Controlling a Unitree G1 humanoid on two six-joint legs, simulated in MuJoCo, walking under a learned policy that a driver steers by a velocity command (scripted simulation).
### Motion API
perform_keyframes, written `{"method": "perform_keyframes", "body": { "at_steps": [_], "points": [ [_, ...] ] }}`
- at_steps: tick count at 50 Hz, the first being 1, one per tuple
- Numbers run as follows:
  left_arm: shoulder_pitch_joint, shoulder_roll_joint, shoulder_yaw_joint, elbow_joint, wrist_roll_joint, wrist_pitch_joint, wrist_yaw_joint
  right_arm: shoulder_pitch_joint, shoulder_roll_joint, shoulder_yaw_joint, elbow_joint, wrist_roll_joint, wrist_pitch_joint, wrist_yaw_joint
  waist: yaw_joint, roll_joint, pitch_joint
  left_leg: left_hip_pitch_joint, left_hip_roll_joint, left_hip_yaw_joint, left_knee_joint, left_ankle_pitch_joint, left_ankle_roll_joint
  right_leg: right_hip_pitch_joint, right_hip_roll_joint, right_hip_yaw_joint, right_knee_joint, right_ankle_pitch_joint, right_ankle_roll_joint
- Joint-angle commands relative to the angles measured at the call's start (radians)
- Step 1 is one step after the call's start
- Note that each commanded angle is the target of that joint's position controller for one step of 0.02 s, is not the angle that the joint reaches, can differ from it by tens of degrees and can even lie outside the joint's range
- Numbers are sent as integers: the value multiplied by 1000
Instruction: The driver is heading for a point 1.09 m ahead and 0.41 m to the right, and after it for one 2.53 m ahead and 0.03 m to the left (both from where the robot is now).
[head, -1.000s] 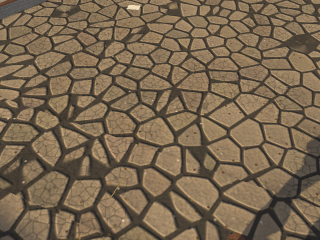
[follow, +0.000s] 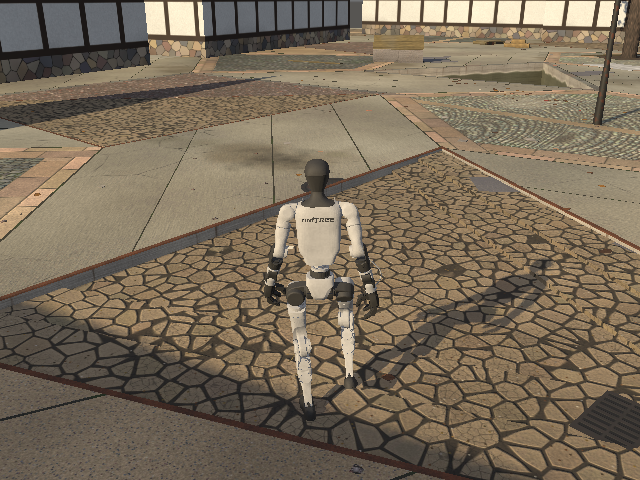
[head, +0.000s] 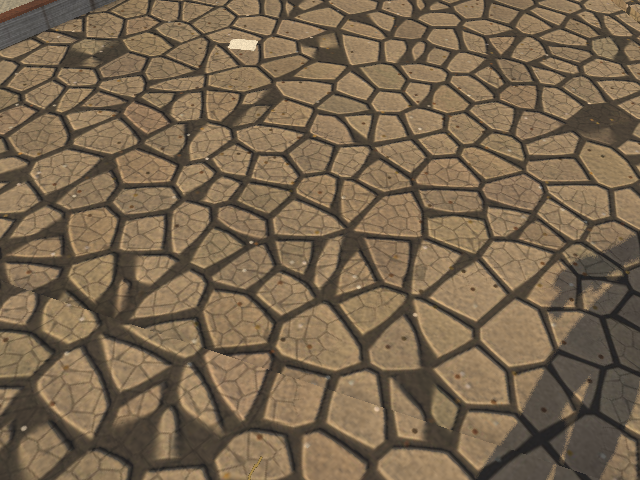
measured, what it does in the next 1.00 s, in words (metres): goes down, turning right: right foot 0.03 m lower, then left foot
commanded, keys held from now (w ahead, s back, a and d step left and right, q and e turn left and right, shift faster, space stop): w+e+shift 0.78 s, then w+shift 0.22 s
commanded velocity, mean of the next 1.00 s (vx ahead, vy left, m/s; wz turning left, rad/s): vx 0.98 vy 0.00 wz -0.81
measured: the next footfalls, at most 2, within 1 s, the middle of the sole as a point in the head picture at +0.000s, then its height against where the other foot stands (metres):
right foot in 0.30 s outside the picture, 0.03 m lower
left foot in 0.66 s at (306, 362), level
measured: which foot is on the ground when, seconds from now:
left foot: down 0.00-0.28, up 0.30-0.64, down 0.66-1.00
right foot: up 0.00-0.28, down 0.30-0.64, up 0.66-1.00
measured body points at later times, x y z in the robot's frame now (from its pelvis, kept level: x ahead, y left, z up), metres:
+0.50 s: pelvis +0.41 -0.02 -0.05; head +0.43 -0.01 +0.40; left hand +0.46 +0.26 -0.19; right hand +0.55 -0.30 -0.11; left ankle +0.57 +0.15 -0.71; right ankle +0.34 -0.01 -0.78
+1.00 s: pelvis +0.83 -0.18 -0.06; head +0.83 -0.21 +0.39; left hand +1.18 -0.27 -0.07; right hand +0.55 -0.28 -0.19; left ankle +0.81 +0.05 -0.78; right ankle +0.87 -0.37 -0.75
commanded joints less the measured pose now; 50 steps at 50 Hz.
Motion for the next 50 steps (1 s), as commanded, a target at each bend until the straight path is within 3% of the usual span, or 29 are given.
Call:
{"method": "perform_keyframes", "body": {
  "at_steps": [1,6,9,11,13,14,15,16,17,18,19,21,22,24,27,30,31,32,33,34,35,36,37,38,39,41,45,48,50],
  "points": [
    [-75,16,-6,-59,-13,17,-15,-4,-87,-5,-48,5,-33,-4,10,87,147,-53,213,-85,-281,163,-115,-80,-7,-30,-126,141,1],
    [-206,22,-21,-108,-8,2,-25,107,-80,12,-12,6,-40,-38,4,62,187,142,205,67,-242,608,-120,-101,27,-151,-388,242,-31],
    [-208,54,-23,-122,-3,8,-18,122,-135,8,-12,9,-25,-71,35,104,145,233,215,129,-128,1168,-147,69,126,-261,-537,221,-69],
    [-122,97,-14,-106,-1,21,-13,127,-194,-8,-21,11,-2,-100,96,147,95,298,253,139,54,1462,-154,179,177,-295,-553,165,-98],
    [170,172,19,-30,-2,35,-4,28,-234,-27,-64,-6,24,-105,252,174,-11,187,287,100,439,1559,-126,481,183,-248,-537,47,-161],
    [399,223,50,36,-9,36,11,-81,-248,-40,-102,-19,35,-90,369,124,-73,2,252,72,845,1309,-100,713,133,-138,-585,-6,-235],
    [418,204,68,74,-50,40,32,-239,-206,-42,-140,-9,31,-57,404,-121,-39,-280,19,51,1348,232,-73,873,64,-45,-732,42,-281],
    [290,253,57,64,-20,30,30,-245,-62,2,-251,-19,0,-40,189,-185,27,-697,-11,-100,1536,-234,-72,940,14,177,-507,356,-315],
    [271,255,50,39,4,22,32,-231,-43,23,-344,14,-24,-27,147,-86,-145,-881,4,-298,1521,-243,-101,1106,-129,539,-626,127,-478],
    [256,203,44,31,18,21,52,-216,-92,29,-354,0,-54,-11,114,30,-71,-922,54,-346,1312,-195,-80,987,-205,713,-872,-228,-444],
    [193,163,33,20,29,16,63,-219,-143,17,-340,-8,-51,-5,46,130,47,-875,100,-339,1182,-159,-81,815,-180,675,-949,-324,-380],
    [127,190,24,-20,13,-13,75,-191,-155,22,-316,-59,-8,1,-36,187,138,-709,140,-315,1008,-140,-119,515,-111,570,-976,-251,-335],
    [115,172,14,-23,4,-33,75,-236,-151,28,-335,-62,12,6,-47,191,175,-629,166,-298,902,-93,-144,365,-57,503,-995,-233,-311],
    [99,212,24,-40,-5,-56,71,-344,-133,45,-386,-47,25,18,-30,131,194,-438,173,-239,619,49,-174,167,42,375,-1011,-96,-270],
    [148,239,46,-38,-18,-63,38,-415,-113,58,-421,4,22,22,55,24,124,-198,105,-178,336,359,-143,172,105,297,-976,112,-178],
    [151,240,58,-49,-17,-55,35,-353,-179,34,-414,7,4,8,56,-29,38,-169,77,-249,193,397,-102,433,110,314,-754,275,-107],
    [135,267,63,-56,-8,-51,36,-259,-220,15,-393,12,0,-2,4,-29,-48,-89,33,-229,187,315,-98,508,111,325,-611,411,-92],
    [89,289,70,-68,-2,-47,38,-114,-251,-3,-360,12,-6,-12,-96,-19,-116,52,37,-219,169,286,-101,480,130,310,-379,412,-73],
    [26,253,61,-89,-7,-49,44,101,-288,-25,-301,3,-9,-25,-217,16,-193,266,87,-237,154,304,-97,366,158,284,-90,306,-53],
    [55,113,27,-147,-61,-49,40,167,-352,-43,-279,-58,-17,-25,-180,297,-285,516,318,-615,72,-140,-44,-10,292,182,241,-251,-18],
    [78,97,-4,-211,-53,-45,46,41,-361,-55,-292,-43,-16,-10,-62,470,-271,408,445,-955,-56,-401,-18,-105,205,123,302,-402,-43],
    [37,136,-3,-198,-34,-29,45,-80,-259,-36,-332,-32,-11,2,-45,326,-163,254,425,-904,-91,-502,-8,-109,130,113,272,-322,-49],
    [-11,158,-1,-196,-12,-14,35,-126,-205,-26,-334,-32,-2,3,-45,200,-61,136,399,-789,-79,-378,2,-100,87,84,218,-280,-32],
    [-57,151,2,-212,11,0,20,-126,-190,-23,-314,-30,2,-6,-38,150,4,50,370,-693,-92,-259,-7,-99,53,76,182,-275,-23],
    [-106,126,-3,-254,30,14,3,-93,-172,-15,-277,-30,-3,-13,-25,166,49,1,355,-611,-109,-157,-4,-119,23,77,169,-277,-15],
    [-177,86,-23,-316,37,20,-21,-28,-141,-3,-226,-20,-24,-4,-16,136,71,-40,329,-507,-146,45,10,-137,0,85,120,-217,-12],
    [-213,116,-36,-362,25,4,-26,-68,-174,-4,-213,-4,-68,9,44,115,102,-72,284,-289,-242,285,2,-88,31,93,-175,69,-12],
    [-293,98,-55,-373,29,-4,-45,-25,-209,-1,-189,13,-66,16,24,69,144,-174,255,-156,-376,354,9,204,79,-46,-489,246,-20],
    [-305,122,-55,-359,40,-8,-37,44,-261,-9,-164,7,-46,13,14,65,132,-35,254,-103,-299,682,18,256,128,-97,-568,161,-34]
  ]
}}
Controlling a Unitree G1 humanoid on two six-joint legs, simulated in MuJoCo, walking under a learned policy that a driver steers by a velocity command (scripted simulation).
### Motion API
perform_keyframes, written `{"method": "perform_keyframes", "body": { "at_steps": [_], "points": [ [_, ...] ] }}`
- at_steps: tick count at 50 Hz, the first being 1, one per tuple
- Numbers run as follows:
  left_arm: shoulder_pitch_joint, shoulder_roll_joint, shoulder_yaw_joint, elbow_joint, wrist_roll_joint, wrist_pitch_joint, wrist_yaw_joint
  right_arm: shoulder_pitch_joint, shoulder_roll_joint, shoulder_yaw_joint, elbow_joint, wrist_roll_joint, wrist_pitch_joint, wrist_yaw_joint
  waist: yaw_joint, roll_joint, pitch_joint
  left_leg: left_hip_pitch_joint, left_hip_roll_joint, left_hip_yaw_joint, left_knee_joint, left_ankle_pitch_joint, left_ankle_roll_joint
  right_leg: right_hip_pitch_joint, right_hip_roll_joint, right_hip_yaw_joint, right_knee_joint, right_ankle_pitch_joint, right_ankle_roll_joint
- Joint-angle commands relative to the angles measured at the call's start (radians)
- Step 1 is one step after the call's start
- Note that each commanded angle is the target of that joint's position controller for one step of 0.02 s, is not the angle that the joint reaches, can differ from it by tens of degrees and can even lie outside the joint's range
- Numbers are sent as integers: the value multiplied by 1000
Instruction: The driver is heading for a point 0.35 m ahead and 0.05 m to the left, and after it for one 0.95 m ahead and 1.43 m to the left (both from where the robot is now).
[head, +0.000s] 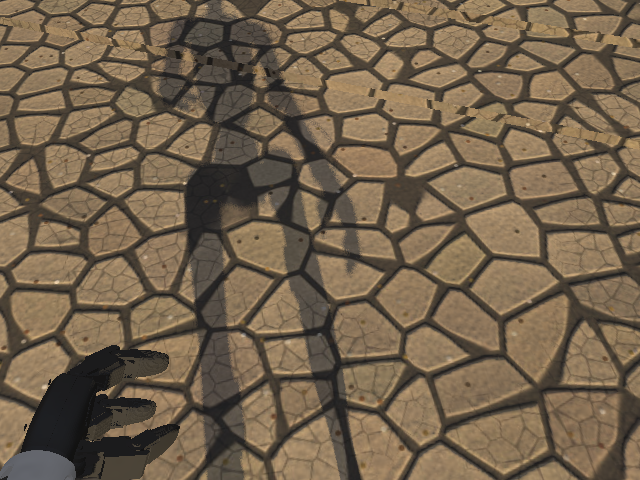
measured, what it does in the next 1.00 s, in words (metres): goes down, turning left: right foot, then left foot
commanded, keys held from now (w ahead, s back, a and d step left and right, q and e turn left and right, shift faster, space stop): w+shift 0.12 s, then w+q+shift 0.88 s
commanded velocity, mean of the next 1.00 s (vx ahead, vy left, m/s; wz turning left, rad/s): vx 1.00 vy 0.00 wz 0.55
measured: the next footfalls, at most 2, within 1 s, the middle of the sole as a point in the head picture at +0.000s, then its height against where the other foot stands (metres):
right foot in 0.08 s outside the picture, level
left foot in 0.52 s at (271, 395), level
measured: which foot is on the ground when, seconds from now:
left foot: down 0.00-0.08, up 0.10-0.50, down 0.52-0.94, up 0.96-1.00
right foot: up 0.00-0.06, down 0.08-0.52, up 0.54-0.90, down 0.92-1.00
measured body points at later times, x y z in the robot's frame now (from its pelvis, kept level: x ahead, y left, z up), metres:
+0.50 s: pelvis +0.48 +0.01 -0.05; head +0.51 +0.02 +0.40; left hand +0.40 +0.28 -0.18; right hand +0.70 -0.21 -0.14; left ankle +0.65 +0.09 -0.74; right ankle +0.23 -0.07 -0.73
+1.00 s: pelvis +0.95 +0.09 -0.03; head +0.98 +0.10 +0.42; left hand +0.98 +0.42 -0.10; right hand +1.17 -0.15 -0.15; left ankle +0.72 +0.08 -0.66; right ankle +1.10 +0.02 -0.75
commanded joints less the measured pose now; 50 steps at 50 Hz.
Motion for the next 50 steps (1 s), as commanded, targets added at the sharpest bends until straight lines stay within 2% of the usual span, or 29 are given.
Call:
{"method": "perform_keyframes", "body": {
  "at_steps": [1,3,4,5,6,7,8,9,12,15,18,22,23,25,26,27,28,29,30,33,37,40,43,45,46,47,48,49,50],
  "points": [
    [54,52,2,-4,18,-14,8,-78,-175,-21,-72,2,-2,-7,128,61,69,-209,204,-40,-12,767,146,338,92,-104,-125,-46,-24],
    [340,81,16,96,25,-23,34,-88,-216,-25,-70,4,31,-26,271,84,-78,-187,201,-8,413,1052,141,612,120,-91,-212,-84,-68],
    [501,130,36,153,33,-21,54,-128,-215,-25,-91,11,37,-26,345,82,-140,-355,167,-9,720,865,133,849,50,-6,-242,-82,-104],
    [516,217,52,166,35,-21,75,-70,-70,0,-131,-23,36,-14,234,-137,-216,-636,57,-30,1077,-287,132,1067,-189,249,-106,-61,-102],
    [546,271,70,137,14,-16,84,33,-55,12,-160,26,38,-19,214,-194,-424,-921,-18,-189,1370,-428,123,1324,-407,650,-145,-5,-287],
    [569,234,79,158,-5,-10,96,-124,-121,0,-191,20,29,-21,262,-38,-338,-1038,24,-225,1334,-285,137,1222,-343,610,-293,-228,-246],
    [497,185,67,179,-13,-23,100,-184,-107,3,-191,20,28,-15,220,-13,-154,-1037,64,-222,1239,-216,138,1024,-298,502,-364,-275,-205],
    [434,135,54,184,-4,-35,97,-193,-91,6,-177,11,36,-9,166,38,-63,-966,85,-228,1173,-187,131,841,-262,427,-414,-242,-165],
    [402,51,26,211,-19,-70,95,-142,-39,11,-140,-16,92,23,71,15,29,-812,129,-259,1059,-160,105,546,-226,275,-527,-213,-113],
    [416,46,26,240,-31,-99,81,-319,-7,19,-208,-9,98,37,84,2,122,-892,129,-216,911,9,115,503,-169,72,-612,2,-64],
    [407,37,18,251,-40,-116,80,-420,4,32,-246,8,86,54,86,17,131,-769,88,-103,662,253,154,481,-102,-124,-651,228,7],
    [479,131,30,271,-39,-113,112,-413,-32,27,-238,3,85,66,68,-25,43,-607,-59,29,510,288,205,707,-141,-199,-504,866,83],
    [474,159,36,265,-28,-96,128,-337,-63,17,-218,0,90,64,24,-64,-10,-530,-103,46,512,214,217,750,-157,-205,-362,1029,102],
    [381,198,47,229,-5,-55,144,31,-155,-28,-119,-7,100,46,-166,-85,-166,-166,-132,-17,514,68,281,634,-182,-187,175,1062,113],
    [342,187,50,228,-3,-46,133,137,-201,-58,-92,5,107,26,-217,19,-169,-24,-72,-127,442,-7,340,459,-60,-210,629,438,112],
    [379,7,2,155,10,-72,113,48,-276,-73,-98,5,121,14,-40,316,-141,169,105,-476,510,197,439,6,95,-117,1019,-598,147],
    [407,34,-14,71,-18,-92,106,-19,-309,-85,-147,4,128,8,-12,272,-325,302,248,-920,228,-187,592,-204,83,88,1077,-590,136],
    [324,81,-18,67,-4,-110,101,-70,-227,-76,-173,2,128,-5,-12,56,-176,143,253,-972,69,-377,528,-232,12,124,940,-479,109],
    [306,91,-17,68,-2,-111,94,-114,-174,-62,-163,2,126,-9,53,-56,-47,-61,226,-892,40,-358,474,-172,-35,114,806,-411,106],
    [312,60,-33,58,35,-41,93,-177,-143,-45,-172,9,89,-14,161,-89,84,-463,93,-660,8,-156,426,17,-107,85,585,-456,161],
    [113,20,-56,-39,5,-24,70,-187,-169,-61,-195,19,59,-4,114,-3,124,-647,-29,-499,-40,16,374,187,-112,2,157,-181,187],
    [48,18,-56,-64,-24,-29,67,-149,-191,-79,-200,31,59,7,46,44,67,-523,-27,-505,-1,206,313,280,-57,-13,-56,30,168],
    [69,70,-36,-65,-24,-39,81,-139,-207,-91,-209,23,66,-3,47,73,16,-339,7,-555,127,360,264,342,-21,19,-189,-36,153],
    [307,149,4,-3,-27,-48,103,-182,-255,-100,-219,10,65,-3,182,49,-140,-296,-16,-534,438,570,217,598,15,6,-194,-213,131],
    [528,196,29,44,-18,-53,122,-235,-224,-90,-235,5,54,1,298,31,-246,-433,-53,-499,708,480,196,852,-65,62,-148,-322,110],
    [696,274,54,68,21,-57,140,-236,-60,-47,-280,17,42,-4,321,-202,-368,-673,-138,-400,1054,-135,194,1092,-342,389,-228,-744,80],
    [565,332,71,55,23,-45,127,-131,-21,-19,-343,51,46,1,173,-480,-430,-897,-155,-310,1234,-365,182,1113,-501,948,-473,-919,-2],
    [434,204,57,26,16,-37,121,-204,-97,-23,-300,18,70,-9,175,-237,-250,-977,-56,-281,1283,-241,186,963,-447,833,-472,-1019,-13],
    [394,127,39,29,6,-32,117,-270,-119,-28,-301,-2,81,2,180,-99,-139,-968,-14,-250,1228,-164,176,835,-394,615,-448,-846,0]
  ]
}}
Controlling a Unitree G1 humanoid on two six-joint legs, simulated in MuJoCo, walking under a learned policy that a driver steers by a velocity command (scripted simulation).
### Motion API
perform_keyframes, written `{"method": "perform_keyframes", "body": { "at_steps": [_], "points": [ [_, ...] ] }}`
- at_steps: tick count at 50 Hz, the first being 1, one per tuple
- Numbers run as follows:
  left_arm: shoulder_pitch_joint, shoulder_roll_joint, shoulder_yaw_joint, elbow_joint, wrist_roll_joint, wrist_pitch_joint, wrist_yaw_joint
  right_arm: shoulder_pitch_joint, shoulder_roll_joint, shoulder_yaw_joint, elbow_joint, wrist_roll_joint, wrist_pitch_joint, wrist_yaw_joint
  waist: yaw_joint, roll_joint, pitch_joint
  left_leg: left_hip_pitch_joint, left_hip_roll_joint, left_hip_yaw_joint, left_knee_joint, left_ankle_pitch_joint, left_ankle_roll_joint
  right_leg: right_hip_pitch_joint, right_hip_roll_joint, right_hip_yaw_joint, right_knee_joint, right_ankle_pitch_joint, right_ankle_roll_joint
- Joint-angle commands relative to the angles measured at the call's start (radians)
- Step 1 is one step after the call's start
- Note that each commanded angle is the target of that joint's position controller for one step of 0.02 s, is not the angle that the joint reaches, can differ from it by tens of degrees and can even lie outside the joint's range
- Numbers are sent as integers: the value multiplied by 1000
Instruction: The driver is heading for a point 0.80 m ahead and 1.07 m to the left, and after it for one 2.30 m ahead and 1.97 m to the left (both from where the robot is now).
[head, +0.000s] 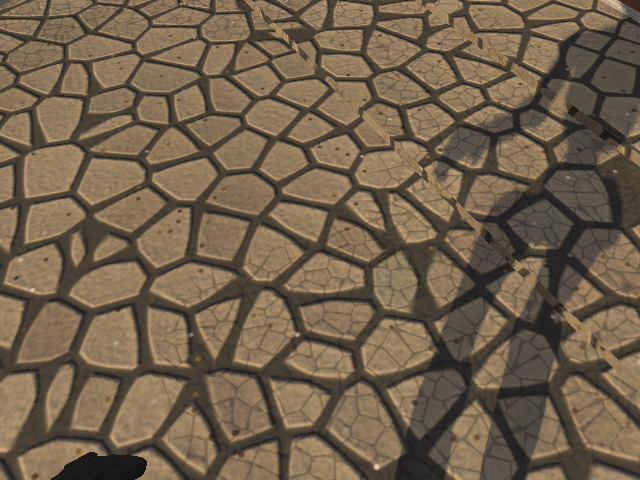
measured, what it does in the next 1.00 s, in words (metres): walks ahead, turning left: left foot, then right foot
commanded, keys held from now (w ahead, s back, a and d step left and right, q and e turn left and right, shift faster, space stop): w+q+shift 1.00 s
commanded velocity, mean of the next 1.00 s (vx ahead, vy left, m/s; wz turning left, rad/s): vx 1.00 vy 0.00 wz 0.99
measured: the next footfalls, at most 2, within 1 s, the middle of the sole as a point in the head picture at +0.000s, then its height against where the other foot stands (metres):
left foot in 0.38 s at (288, 467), level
right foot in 0.78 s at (262, 283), level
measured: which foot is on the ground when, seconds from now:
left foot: up 0.00-0.36, down 0.38-0.76, up 0.78-1.00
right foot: down 0.00-0.38, up 0.40-0.76, down 0.78-1.00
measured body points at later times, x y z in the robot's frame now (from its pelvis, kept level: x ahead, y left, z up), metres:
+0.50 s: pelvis +0.43 +0.05 -0.01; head +0.46 +0.05 +0.44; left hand +0.40 +0.32 -0.11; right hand +0.65 -0.16 -0.13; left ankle +0.45 +0.07 -0.72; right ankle +0.37 -0.15 -0.59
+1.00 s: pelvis +0.84 +0.23 +0.02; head +0.85 +0.24 +0.47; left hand +0.60 +0.41 -0.09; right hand +1.19 +0.24 -0.05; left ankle +0.78 +0.31 -0.62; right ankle +0.91 +0.10 -0.72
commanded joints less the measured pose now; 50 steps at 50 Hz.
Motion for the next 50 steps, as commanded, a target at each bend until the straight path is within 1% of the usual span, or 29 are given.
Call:
{"method": "perform_keyframes", "body": {
  "at_steps": [1,2,5,9,12,15,17,18,19,20,21,22,23,24,26,28,30,32,35,37,38,39,40,41,42,43,45,47,50],
  "points": [
    [199,118,62,9,2,9,3,-114,-39,18,-127,-26,2,22,132,-83,-105,-540,147,69,199,131,-18,523,-316,465,-378,-366,-135],
    [234,105,56,47,-3,4,6,-150,-17,21,-147,-38,14,38,123,-96,-61,-534,173,67,178,136,-24,468,-276,341,-388,-238,-119],
    [291,58,47,121,-32,-25,-15,-203,39,44,-197,-36,48,62,88,-136,-11,-573,211,90,158,182,-32,423,-245,131,-418,39,-85],
    [263,79,51,147,-28,-49,-23,-322,34,59,-264,-29,55,76,55,-118,51,-555,204,154,-18,364,-32,362,-199,-104,-483,292,-68],
    [318,106,57,182,-26,-48,-15,-435,40,72,-287,-30,52,95,80,-70,119,-486,166,277,-264,416,7,399,-163,-232,-519,471,-36],
    [372,174,71,191,-27,-30,7,-410,30,71,-264,-29,46,91,43,-117,53,-301,56,381,-386,363,62,514,-176,-290,-358,1143,-9],
    [330,230,88,175,-23,3,24,-184,-30,43,-198,-27,42,71,-90,-161,-72,-50,1,358,-401,266,101,512,-224,-271,-46,1357,-17],
    [273,240,92,149,-19,18,22,36,-77,15,-128,-25,36,54,-182,-160,-157,191,-6,295,-443,227,142,403,-240,-242,226,1299,-37],
    [252,212,91,138,-13,26,7,144,-113,-17,-74,-15,32,26,-201,-61,-186,418,27,190,-533,199,175,189,-146,-241,590,662,-42],
    [243,64,56,85,6,18,-9,58,-196,-37,-83,4,45,6,-75,168,-119,486,199,-120,-507,331,214,-146,23,-212,964,-288,-24],
    [244,109,57,-39,-24,-4,-10,50,-260,-52,-134,-27,60,6,-47,153,-328,714,342,-570,-727,154,402,-397,60,17,1087,-301,-3],
    [157,139,51,-49,-18,-29,-12,58,-210,-51,-133,-23,61,-3,-62,-18,-237,619,371,-646,-879,27,362,-455,-1,88,987,-218,-8],
    [143,139,47,-43,-22,-39,-12,31,-160,-40,-112,-21,51,-12,-7,-92,-73,435,346,-584,-927,64,327,-430,-35,85,869,-173,-7],
    [130,129,44,-34,-7,-30,-9,1,-132,-31,-100,-19,35,-17,46,-145,-10,284,297,-503,-930,166,300,-355,-61,85,789,-189,5],
    [183,119,41,-15,21,15,-9,-42,-90,-9,-105,-15,3,-23,122,-155,29,65,229,-370,-936,289,279,-224,-97,86,662,-241,39],
    [97,88,31,-57,18,38,-18,-46,-86,-5,-100,-8,-21,-16,123,-124,67,-97,170,-295,-977,294,260,-155,-115,55,478,-211,58],
    [-28,47,13,-108,-1,38,-32,-54,-90,-11,-98,-9,-31,-10,95,-81,89,-211,104,-230,-995,316,215,-42,-99,30,275,13,57],
    [-73,34,6,-116,-25,34,-40,-37,-104,-20,-90,-2,-34,0,59,-39,58,-215,80,-205,-984,415,164,91,-57,14,102,227,37],
    [-85,80,19,-115,-36,30,-34,14,-123,-31,-74,4,-28,2,27,1,11,-41,118,-254,-897,570,114,164,-11,25,-40,246,11],
    [61,152,50,-73,-35,23,-15,11,-164,-40,-71,-6,-23,-2,101,-12,-99,69,112,-256,-657,813,66,322,47,22,-75,78,-7],
    [250,187,70,-33,-33,18,-1,-35,-184,-43,-76,-8,-26,3,224,-34,-190,2,79,-219,-415,831,38,536,36,10,-82,21,-17],
    [468,261,97,2,-9,13,23,-70,-86,-15,-103,-9,-40,4,311,-118,-313,-156,22,-148,-74,584,20,775,-141,176,-88,-271,-46],
    [437,338,108,0,29,13,20,17,67,26,-164,29,-40,1,194,-429,-401,-437,-74,-40,197,-130,-6,912,-433,732,-320,-592,-111],
    [303,278,111,-14,10,20,12,-10,3,34,-163,6,-27,-8,151,-384,-312,-554,19,11,280,-17,7,793,-429,889,-400,-712,-141],
    [217,179,90,-26,-1,26,8,-75,-42,25,-150,-16,-13,-3,146,-236,-185,-568,87,42,256,78,5,664,-381,697,-379,-659,-139],
    [200,132,79,-8,-2,29,2,-113,-45,24,-148,-27,-2,12,139,-131,-110,-548,125,62,213,119,-4,558,-334,526,-367,-477,-132],
    [238,104,68,53,-7,18,2,-155,-4,31,-174,-36,23,45,113,-137,-35,-527,172,67,182,123,-20,439,-278,307,-391,-254,-108],
    [269,71,61,101,-27,-4,-15,-206,38,46,-211,-35,47,60,91,-137,7,-566,201,77,172,157,-24,405,-268,178,-425,-99,-91],
    [242,76,60,124,-29,-30,-27,-293,39,57,-268,-33,56,70,56,-121,45,-570,211,106,81,293,-30,349,-246,-23,-477,128,-81]
  ]
}}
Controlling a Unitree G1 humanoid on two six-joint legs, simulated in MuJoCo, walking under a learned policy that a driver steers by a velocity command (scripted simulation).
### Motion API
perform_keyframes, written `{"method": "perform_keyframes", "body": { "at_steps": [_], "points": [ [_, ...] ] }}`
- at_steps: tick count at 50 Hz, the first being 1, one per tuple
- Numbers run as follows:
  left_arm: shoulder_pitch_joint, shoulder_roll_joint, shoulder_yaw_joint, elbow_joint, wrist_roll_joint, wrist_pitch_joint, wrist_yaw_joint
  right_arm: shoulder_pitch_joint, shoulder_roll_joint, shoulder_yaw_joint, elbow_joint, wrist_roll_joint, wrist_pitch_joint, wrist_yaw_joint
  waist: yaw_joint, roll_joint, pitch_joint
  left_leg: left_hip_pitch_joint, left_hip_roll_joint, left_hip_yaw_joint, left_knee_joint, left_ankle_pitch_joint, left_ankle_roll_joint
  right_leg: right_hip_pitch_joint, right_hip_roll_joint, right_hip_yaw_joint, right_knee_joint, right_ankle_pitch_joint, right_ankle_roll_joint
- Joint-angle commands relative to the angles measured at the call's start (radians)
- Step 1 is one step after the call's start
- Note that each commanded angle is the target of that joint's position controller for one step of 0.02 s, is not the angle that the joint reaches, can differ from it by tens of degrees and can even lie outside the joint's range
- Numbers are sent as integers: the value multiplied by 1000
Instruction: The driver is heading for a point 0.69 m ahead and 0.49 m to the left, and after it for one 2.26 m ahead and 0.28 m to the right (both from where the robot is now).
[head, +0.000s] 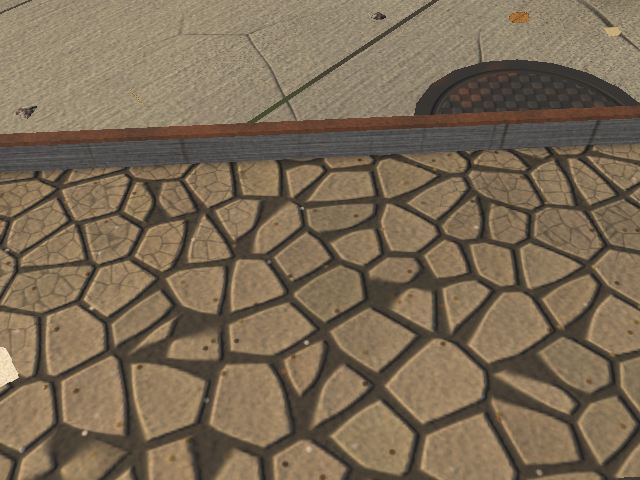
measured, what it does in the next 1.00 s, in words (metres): walks ahead, turning left: left foot, then right foot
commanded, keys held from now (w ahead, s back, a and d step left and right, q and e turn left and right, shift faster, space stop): w+q+shift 0.22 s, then w+shift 0.50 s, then w+e+shift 0.28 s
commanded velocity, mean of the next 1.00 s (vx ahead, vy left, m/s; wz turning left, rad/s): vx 1.00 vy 0.00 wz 0.33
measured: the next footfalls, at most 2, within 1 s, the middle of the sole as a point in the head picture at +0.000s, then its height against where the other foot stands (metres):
left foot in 0.24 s outside the picture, level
right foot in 0.66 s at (327, 326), level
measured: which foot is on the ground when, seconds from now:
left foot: up 0.00-0.22, down 0.24-0.68, up 0.70-1.00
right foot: down 0.00-0.22, up 0.24-0.64, down 0.66-1.00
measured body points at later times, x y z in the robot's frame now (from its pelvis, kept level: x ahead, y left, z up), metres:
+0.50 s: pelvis +0.45 +0.06 +0.00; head +0.48 +0.07 +0.45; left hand +0.56 +0.35 -0.08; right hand +0.53 -0.21 -0.13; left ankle +0.34 +0.05 -0.73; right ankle +0.67 -0.05 -0.67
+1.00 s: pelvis +0.91 +0.20 +0.00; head +0.93 +0.22 +0.45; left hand +0.74 +0.43 -0.13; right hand +1.24 +0.11 -0.04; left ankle +1.05 +0.41 -0.69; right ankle +0.82 +0.05 -0.73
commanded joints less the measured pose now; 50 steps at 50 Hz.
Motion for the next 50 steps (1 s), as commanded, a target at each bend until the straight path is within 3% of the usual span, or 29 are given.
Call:
{"method": "perform_keyframes", "body": {
  "at_steps": [1,5,7,9,10,11,12,13,14,15,16,18,19,23,27,30,32,33,34,35,36,37,38,40,42,44,46,47,50],
  "points": [
    [-70,51,0,-40,-3,-42,-10,-84,32,29,-122,3,1,18,-65,-150,84,-99,65,-37,-94,138,-3,-36,-232,82,-267,289,-72],
    [3,96,9,8,0,-41,2,-216,44,44,-149,2,-3,43,-39,-101,153,15,18,126,-414,201,56,27,-185,-98,-301,601,-44],
    [44,135,16,12,-2,-28,13,-191,30,38,-124,4,-8,35,-59,-123,97,127,-70,208,-475,160,90,131,-187,-134,-182,1126,-29],
    [19,204,34,-3,1,3,27,-9,-19,15,-73,8,-11,17,-176,-179,-25,323,-127,201,-494,57,123,181,-234,-123,89,1426,-31],
    [-29,226,41,-24,3,20,29,186,-57,-9,-15,12,-14,3,-264,-197,-109,525,-148,168,-503,4,150,120,-255,-98,320,1455,-52],
    [-71,216,42,-48,7,31,23,387,-100,-42,60,14,-20,-21,-337,-150,-188,812,-149,84,-601,-19,182,-61,-233,-83,647,1210,-55],
    [-75,110,22,-72,14,30,4,310,-158,-72,68,38,-7,-47,-238,88,-129,946,-20,-156,-674,-75,209,-367,-30,-76,1017,95,-31],
    [-18,74,4,-194,-6,11,2,222,-257,-80,0,-4,7,-44,-122,169,-272,1169,218,-729,-841,-103,390,-716,61,92,1290,-190,3],
    [-118,114,1,-212,-4,-16,1,296,-208,-80,-1,-1,8,-60,-187,-22,-291,1133,246,-808,-977,-160,377,-776,10,226,1248,-85,-7],
    [-120,100,-9,-197,-13,-26,2,279,-153,-67,43,4,-6,-72,-134,-99,-129,966,238,-729,-1017,-121,339,-766,-41,224,1136,-32,-15],
    [-135,85,-17,-185,-1,-22,5,259,-113,-55,66,6,-28,-78,-82,-162,-28,785,195,-627,-1023,-33,299,-697,-85,218,1028,-23,-14],
    [-86,62,-26,-154,32,15,-4,196,-53,-25,71,8,-68,-88,0,-168,7,569,115,-470,-1037,73,258,-552,-124,223,907,-48,-2],
    [-91,52,-28,-146,38,30,-12,211,-22,-13,86,19,-84,-82,8,-165,26,505,79,-408,-1046,135,242,-518,-139,216,841,-66,3],
    [-328,-1,-55,-232,14,32,-36,264,-29,-15,125,27,-113,-62,-52,-95,119,419,0,-252,-1155,248,200,-526,-140,147,480,208,0],
    [-423,0,-55,-243,-13,21,-47,326,-55,-19,166,48,-132,-53,-106,-65,102,516,36,-206,-1227,464,139,-365,-67,105,216,533,-61],
    [-406,48,-33,-238,-3,19,-32,353,-103,-24,199,31,-127,-63,-87,-23,30,748,72,-169,-1067,936,96,-314,29,66,150,386,-110],
    [-154,115,2,-168,-8,20,-8,331,-145,-33,212,-1,-108,-78,51,27,-119,789,98,-162,-742,1151,64,-79,83,86,165,201,-139],
    [71,148,21,-104,-6,24,10,262,-137,-31,203,-15,-98,-83,180,15,-191,644,65,-130,-462,1032,55,156,37,112,161,141,-157],
    [223,234,49,-72,22,25,28,278,-25,-3,172,-4,-106,-81,203,-147,-299,382,-39,-72,-17,562,36,399,-170,367,174,-164,-211],
    [169,269,57,-62,30,21,5,399,59,21,139,50,-122,-63,69,-457,-422,86,-214,-140,246,-225,3,545,-383,1019,-71,-288,-336],
    [40,168,48,-83,17,22,-11,286,-7,19,143,27,-119,-75,70,-241,-256,-39,-108,-160,261,-152,30,440,-332,965,-117,-348,-323],
    [-6,109,34,-73,0,16,-16,185,-21,21,121,17,-120,-66,58,-115,-137,-44,-55,-147,200,-79,26,285,-302,809,-126,-256,-318],
    [-18,73,25,-52,1,14,-19,135,-8,27,104,1,-120,-56,29,-33,-62,-17,-15,-128,117,-68,23,151,-259,716,-148,-164,-304],
    [-8,39,7,-4,-3,7,-17,110,40,43,63,-33,-99,-36,-43,-75,16,25,29,-111,26,-90,-9,-35,-186,616,-193,-97,-290],
    [16,56,11,22,-21,-9,-16,62,61,58,23,-42,-85,-27,-69,-100,81,-18,71,-92,-92,-103,-50,-122,-158,571,-261,-72,-304],
    [-8,85,23,13,-24,-20,-15,-47,51,71,-36,-33,-90,-16,-71,-110,132,26,91,-58,-319,33,-90,-238,-115,489,-335,11,-303],
    [-37,112,38,-3,-32,-30,-20,-123,63,85,-54,-9,-99,2,-62,-103,123,260,54,-16,-578,215,-113,-363,-51,391,-365,131,-262],
    [-17,139,48,-1,-40,-36,-25,-146,60,84,-51,-1,-99,5,-46,-98,102,351,29,11,-616,283,-117,-369,-61,397,-391,190,-256],
    [31,163,60,9,-47,-35,-28,-170,17,66,-46,0,-100,-19,-20,-102,62,375,7,1,-724,316,-106,-159,-86,410,-300,419,-215]
  ]
}}
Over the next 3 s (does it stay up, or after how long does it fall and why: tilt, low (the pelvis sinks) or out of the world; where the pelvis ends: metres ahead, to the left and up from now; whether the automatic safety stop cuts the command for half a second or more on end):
stays up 2.51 -0.50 0.11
